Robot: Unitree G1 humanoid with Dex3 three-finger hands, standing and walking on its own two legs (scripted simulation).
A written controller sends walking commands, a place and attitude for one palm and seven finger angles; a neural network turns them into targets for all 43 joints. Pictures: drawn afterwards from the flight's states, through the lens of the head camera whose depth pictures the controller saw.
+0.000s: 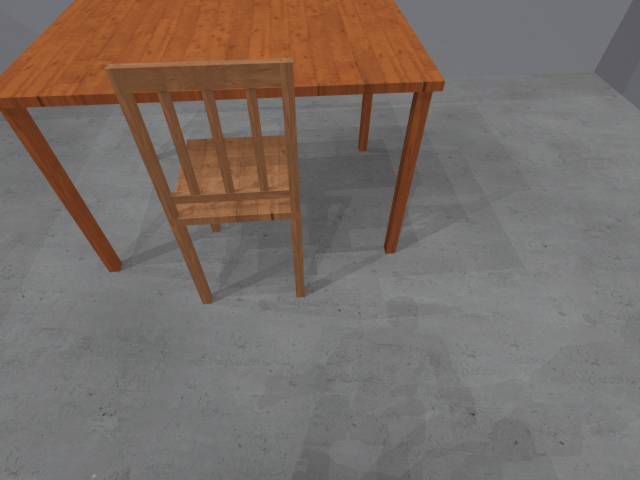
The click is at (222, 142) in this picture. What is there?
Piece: chair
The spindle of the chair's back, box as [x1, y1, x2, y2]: [201, 89, 233, 192]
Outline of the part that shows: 201,90 225,191 233,192 233,185 212,89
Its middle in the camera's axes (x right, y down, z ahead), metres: -0.25 -0.23 +0.95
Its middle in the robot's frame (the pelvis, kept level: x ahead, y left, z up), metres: +0.85 +0.29 -0.08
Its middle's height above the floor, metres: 0.69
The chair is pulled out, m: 0.00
